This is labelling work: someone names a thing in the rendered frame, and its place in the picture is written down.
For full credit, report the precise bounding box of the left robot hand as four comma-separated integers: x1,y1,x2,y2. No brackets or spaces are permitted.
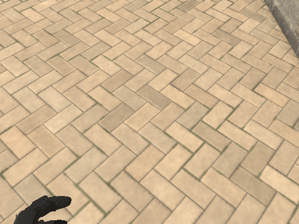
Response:
13,195,72,224

